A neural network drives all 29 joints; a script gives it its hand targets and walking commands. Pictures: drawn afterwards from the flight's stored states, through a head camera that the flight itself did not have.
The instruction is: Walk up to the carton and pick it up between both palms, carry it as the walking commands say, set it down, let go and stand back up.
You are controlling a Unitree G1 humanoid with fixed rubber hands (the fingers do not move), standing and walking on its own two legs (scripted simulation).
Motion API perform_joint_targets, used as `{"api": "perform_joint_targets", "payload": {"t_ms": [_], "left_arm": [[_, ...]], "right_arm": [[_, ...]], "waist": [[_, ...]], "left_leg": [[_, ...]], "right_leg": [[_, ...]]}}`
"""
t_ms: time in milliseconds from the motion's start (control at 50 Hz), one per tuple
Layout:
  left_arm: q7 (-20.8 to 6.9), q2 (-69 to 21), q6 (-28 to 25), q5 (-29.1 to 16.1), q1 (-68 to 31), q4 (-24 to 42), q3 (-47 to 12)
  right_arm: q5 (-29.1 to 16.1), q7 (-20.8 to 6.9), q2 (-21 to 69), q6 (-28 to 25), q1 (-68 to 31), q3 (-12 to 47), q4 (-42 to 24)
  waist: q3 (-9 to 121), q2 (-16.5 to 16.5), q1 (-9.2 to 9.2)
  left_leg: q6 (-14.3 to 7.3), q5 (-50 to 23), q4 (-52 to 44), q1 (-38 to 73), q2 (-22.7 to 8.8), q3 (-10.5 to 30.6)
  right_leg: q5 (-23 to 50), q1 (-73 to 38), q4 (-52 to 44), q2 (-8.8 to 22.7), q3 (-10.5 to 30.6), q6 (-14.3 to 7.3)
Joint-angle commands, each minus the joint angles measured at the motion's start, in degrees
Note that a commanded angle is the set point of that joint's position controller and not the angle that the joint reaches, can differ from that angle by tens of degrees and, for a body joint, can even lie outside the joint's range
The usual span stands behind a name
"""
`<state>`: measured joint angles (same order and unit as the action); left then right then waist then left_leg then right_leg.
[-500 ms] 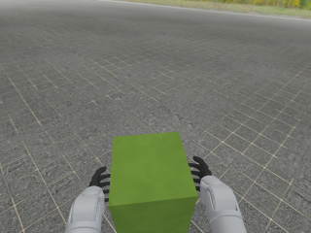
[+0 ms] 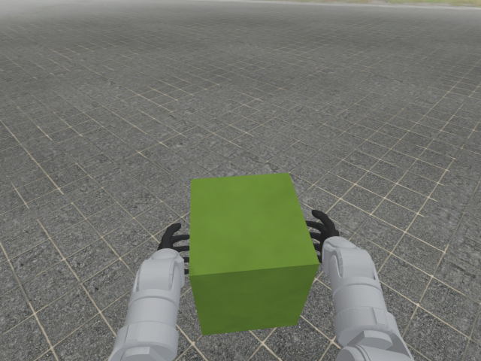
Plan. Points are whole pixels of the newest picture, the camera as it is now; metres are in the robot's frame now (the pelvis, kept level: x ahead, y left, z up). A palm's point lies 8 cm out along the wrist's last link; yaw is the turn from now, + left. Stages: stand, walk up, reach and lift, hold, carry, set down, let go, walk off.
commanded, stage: hold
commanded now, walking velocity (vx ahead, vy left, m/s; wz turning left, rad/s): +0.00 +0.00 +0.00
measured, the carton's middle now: (245, 254) +0.36 -0.02 -0.02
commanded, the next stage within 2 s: carry in 0.98 s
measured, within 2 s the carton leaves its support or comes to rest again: neither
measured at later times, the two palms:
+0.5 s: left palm (151, 265) +0.31 +0.15 +0.04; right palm (312, 244) +0.32 -0.14 +0.06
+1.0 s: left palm (163, 263) +0.30 +0.13 +0.05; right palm (328, 253) +0.30 -0.16 +0.06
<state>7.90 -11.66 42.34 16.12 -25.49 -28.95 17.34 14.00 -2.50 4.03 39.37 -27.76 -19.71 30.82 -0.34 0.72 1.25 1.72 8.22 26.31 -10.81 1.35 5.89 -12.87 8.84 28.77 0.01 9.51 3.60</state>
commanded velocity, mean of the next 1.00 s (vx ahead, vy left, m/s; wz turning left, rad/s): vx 0.03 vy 0.00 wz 0.00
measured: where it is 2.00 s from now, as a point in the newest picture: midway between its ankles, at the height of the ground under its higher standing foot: outside the picture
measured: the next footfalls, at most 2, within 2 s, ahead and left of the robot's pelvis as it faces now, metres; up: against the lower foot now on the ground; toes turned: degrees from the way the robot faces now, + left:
right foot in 1.52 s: +0.20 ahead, -0.03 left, +0.00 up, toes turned +4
left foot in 1.98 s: +0.52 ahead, +0.23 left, +0.00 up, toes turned +21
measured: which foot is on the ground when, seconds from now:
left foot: down 0.00-1.00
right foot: down 0.00-1.00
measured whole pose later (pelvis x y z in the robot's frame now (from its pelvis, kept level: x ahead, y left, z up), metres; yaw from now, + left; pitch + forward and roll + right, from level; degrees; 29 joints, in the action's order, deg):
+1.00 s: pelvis +0.02 -0.01 +0.00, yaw +0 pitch -8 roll +0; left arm 3.4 -9.7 44.9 16.5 -18.7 -21.5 14.8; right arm 13.6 0.5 9.7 41.2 -18.8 -17.2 20.9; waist 1.2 -0.3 0.7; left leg 2.4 9.0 24.0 -7.6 0.5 7.3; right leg -12.7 5.8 26.2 -1.0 8.6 2.2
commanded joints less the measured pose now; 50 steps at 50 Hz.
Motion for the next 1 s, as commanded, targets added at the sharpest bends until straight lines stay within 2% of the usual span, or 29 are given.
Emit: {"api": "perform_joint_targets", "payload": {"t_ms": [0, 20, 60, 80, 160, 220, 280, 300, 320, 340, 360, 380, 400, 440, 460, 520, 540, 560, 580, 620, 720, 740, 780, 880, 900, 920, 940, 960, 980], "left_arm": [[-22.0, -51.7, -4.2, -15.2, -44.4, 8.3, -28.6], [-22.2, -52.0, -5.7, -17.7, -47.0, 10.8, -30.1], [-23.0, -55.1, -4.7, -18.6, -47.3, 12.3, -33.4], [-23.0, -54.0, -4.8, -17.2, -43.2, 12.1, -32.3], [-23.4, -56.7, -3.0, -18.8, -37.9, 13.0, -37.5], [-23.1, -57.3, -2.9, -19.9, -31.7, 18.5, -40.4], [-21.9, -57.4, -1.4, -20.3, -31.6, 22.4, -43.3], [-21.8, -57.0, -1.7, -20.9, -30.0, 25.0, -44.8], [-21.6, -56.3, -1.0, -21.2, -28.3, 26.1, -45.2], [-21.5, -54.6, -1.3, -22.3, -28.2, 27.2, -44.9], [-21.1, -55.2, -0.5, -22.0, -23.6, 27.3, -44.5], [-21.3, -55.5, -0.1, -22.6, -24.0, 28.4, -46.7], [-21.2, -57.6, -0.3, -23.3, -19.9, 28.3, -46.8], [-21.2, -58.2, 1.0, -23.8, -22.6, 28.5, -48.0], [-21.0, -57.1, 1.2, -23.5, -18.8, 27.4, -47.4], [-21.4, -58.4, 0.9, -23.8, -20.4, 29.1, -48.7], [-21.0, -59.2, 0.8, -24.0, -21.0, 27.2, -48.4], [-20.7, -56.2, 0.4, -23.8, -22.9, 29.1, -48.1], [-20.5, -58.6, 0.4, -23.2, -22.1, 28.0, -48.2], [-20.9, -56.5, -0.7, -23.0, -27.1, 27.9, -46.7], [-21.3, -57.7, -2.1, -22.3, -28.2, 28.7, -45.9], [-21.3, -57.7, -3.3, -23.7, -31.6, 30.5, -46.7], [-21.4, -56.8, -2.9, -20.6, -30.3, 26.2, -43.9], [-22.3, -54.2, -2.5, -17.0, -33.3, 16.2, -36.7], [-23.0, -52.6, -2.9, -16.4, -35.1, 14.4, -34.3], [-23.2, -53.7, -3.0, -16.2, -33.8, 11.8, -33.8], [-23.5, -51.3, -3.3, -15.5, -33.3, 11.4, -31.6], [-21.8, -51.6, -3.3, -17.5, -33.3, 16.1, -39.3], [-21.2, -51.6, -3.1, -19.8, -34.2, 19.1, -39.9]], "right_arm": [[-15.2, -16.1, 66.2, -0.7, -31.6, 32.0, 3.5], [-17.0, -15.4, 67.4, -1.5, -35.9, 35.8, -2.6], [-16.7, -14.4, 68.2, -1.6, -35.0, 36.7, -4.8], [-18.6, -14.3, 68.9, -2.0, -38.2, 37.9, -9.5], [-17.5, -13.2, 65.6, -1.0, -29.1, 37.8, -10.5], [-19.9, -12.4, 65.5, -0.8, -29.1, 43.8, -19.5], [-17.9, -12.6, 65.8, 1.3, -19.5, 43.0, -15.3], [-18.1, -12.7, 66.3, 1.1, -19.0, 44.5, -17.4], [-17.8, -12.9, 65.7, 1.8, -14.6, 43.1, -15.4], [-17.2, -13.0, 66.1, 2.5, -11.8, 44.0, -13.8], [-16.9, -12.4, 65.4, 3.0, -10.9, 44.0, -16.7], [-17.1, -12.5, 64.3, 2.5, -8.7, 43.0, -15.6], [-17.7, -12.3, 64.5, 1.8, -11.8, 46.3, -22.6], [-16.5, -12.5, 63.1, 2.8, -8.2, 43.1, -18.0], [-16.1, -12.2, 62.0, 3.0, -7.7, 43.5, -20.3], [-16.9, -12.4, 59.1, 1.3, -14.0, 45.3, -28.0], [-16.6, -12.6, 61.6, 1.9, -13.1, 45.7, -24.9], [-15.5, -12.8, 60.2, 2.4, -8.9, 43.1, -19.5], [-16.8, -13.2, 60.8, 2.1, -12.5, 44.9, -22.9], [-15.9, -13.2, 62.1, 1.7, -13.6, 42.9, -19.3], [-18.4, -13.9, 63.9, 0.6, -19.5, 45.2, -23.2], [-19.6, -13.6, 65.9, -0.2, -24.2, 47.8, -26.7], [-18.6, -13.6, 65.1, 0.1, -23.6, 46.3, -22.7], [-16.8, -13.9, 63.2, 0.8, -25.5, 39.2, -11.9], [-15.4, -14.0, 63.2, 0.7, -26.0, 36.9, -7.5], [-15.7, -14.0, 63.6, 0.2, -29.5, 37.2, -9.4], [-15.1, -13.9, 63.3, 0.6, -26.6, 36.1, -6.1], [-13.7, -12.8, 60.3, 0.1, -27.9, 40.6, -12.6], [-14.6, -12.2, 60.3, 1.1, -26.2, 41.5, -14.7]], "waist": [[15.8, -9.7, -2.28], [17.0, -12.2, -3.25], [22.8, -8.7, -1.74], [23.0, -6.4, -4.64], [24.3, -0.7, -0.28], [28.0, 2.5, -1.78], [25.7, 4.5, -0.44], [26.3, 1.1, -1.47], [23.4, 3.0, -0.51], [22.3, -2.5, -0.24], [23.3, -3.6, -0.90], [24.4, 1.4, -0.53], [23.3, -2.5, -1.52], [21.7, 3.4, 1.30], [17.6, -0.2, 1.12], [19.8, 1.3, 1.03], [20.8, -2.3, 1.01], [17.2, -0.4, 1.76], [19.1, 2.2, 0.81], [20.9, -1.1, 0.95], [23.1, 1.0, -0.73], [28.1, -2.1, -1.67], [27.5, 1.2, -1.57], [14.6, -0.6, -2.22], [14.1, -6.4, -1.36], [15.2, -6.0, -2.58], [11.3, -8.2, -2.14], [16.8, -2.3, -1.07], [15.6, -5.3, -0.92]], "left_leg": [[-2.2, 11.0, -3.7, 13.0, 5.4, -5.8], [-2.3, 6.3, -2.5, 13.0, 4.8, -5.9], [-2.0, 6.2, -2.6, 11.9, 5.3, -6.0], [-2.0, 1.9, -3.2, 10.0, 5.5, -5.9], [-0.7, 0.3, -5.2, 9.5, 5.3, -4.9], [-0.5, -8.3, -4.8, 13.0, 5.4, -4.7], [0.1, -5.6, -6.2, 13.3, 5.3, -4.2], [-0.1, -9.1, -6.6, 14.0, 4.6, -3.7], [0.7, -11.2, -6.8, 13.0, 5.2, -4.6], [-0.1, -11.8, -7.0, 14.2, 3.9, -3.5], [0.2, -18.0, -7.1, 16.3, 4.2, -3.2], [1.2, -19.9, -7.6, 15.7, 4.5, -3.2], [0.7, -24.0, -7.3, 15.1, 3.9, -3.0], [1.5, -21.6, -7.8, 14.0, 3.9, -2.3], [1.4, -22.4, -8.4, 14.5, 3.6, -3.1], [1.6, -23.0, -8.1, 15.7, 4.0, -2.5], [0.9, -19.6, -8.2, 16.2, 3.7, -2.4], [1.7, -20.5, -8.5, 15.3, 2.9, -1.8], [1.1, -17.1, -8.3, 16.9, 3.0, -2.4], [0.7, -7.5, -8.3, 13.9, 3.5, -2.7], [0.0, -5.9, -7.7, 10.7, 4.2, -3.3], [-0.3, -8.0, -6.5, 15.3, 4.7, -3.9], [-0.3, -4.6, -6.5, 13.9, 5.5, -4.3], [-1.9, 11.9, -7.1, 7.7, 5.3, -4.6], [-1.9, 11.9, -5.9, 11.3, 5.7, -4.8], [-2.2, 12.6, -5.3, 10.2, 5.5, -5.0], [-2.2, 11.1, -5.8, 9.2, 5.2, -4.6], [-1.6, 9.3, -0.8, -2.7, -6.0, 4.4], [-2.1, 19.2, -3.5, -9.0, -6.1, 6.3]], "right_leg": [[-13.8, 8.3, -13.3, -2.9, -5.2, -3.1], [-10.3, 8.9, -12.6, -3.1, -4.6, -2.4], [-9.0, 3.8, -12.1, -3.5, -4.2, -2.9], [-1.6, 2.0, -11.4, -3.2, -4.6, -2.3], [5.1, -1.6, -10.2, -4.5, -5.4, -2.1], [15.0, -3.5, -9.0, -4.8, -5.2, -2.0], [11.0, -4.2, -9.7, -5.5, -5.6, -2.6], [13.6, -5.3, -9.9, -6.0, -5.9, -2.4], [16.9, -4.9, -10.2, -5.7, -5.8, -2.0], [15.9, -3.8, -10.0, -6.3, -5.9, -2.1], [21.0, -4.6, -10.6, -6.3, -5.9, -1.6], [22.5, -6.8, -10.9, -6.3, -5.6, -2.1], [25.1, -7.4, -9.8, -6.4, -5.8, -1.6], [19.9, -7.5, -10.5, -6.5, -5.7, -2.5], [21.3, -5.6, -11.0, -6.4, -6.0, -2.1], [19.5, -6.6, -11.1, -7.0, -6.2, -2.8], [17.7, -5.4, -11.0, -6.7, -6.2, -2.9], [16.2, -3.7, -11.0, -6.9, -6.4, -3.0], [14.4, -3.7, -10.5, -6.7, -6.1, -3.5], [9.9, -4.6, -10.5, -6.5, -6.7, -3.5], [10.4, -6.4, -9.5, -6.2, -6.5, -3.2], [11.1, -5.6, -9.2, -6.4, -6.6, -2.8], [8.9, -5.5, -9.8, -5.7, -6.0, -2.7], [-11.1, 0.4, -11.5, -4.7, -4.7, -3.0], [-14.1, 5.0, -12.8, -3.8, -4.8, -3.2], [-15.4, 3.3, -12.8, -3.7, -4.9, -2.8], [-13.8, 5.3, -13.1, -3.7, -5.7, -2.7], [-12.8, 5.2, -4.5, 4.2, -3.3, -3.9], [-19.4, 2.8, -4.0, 2.6, -2.7, -5.0]]}}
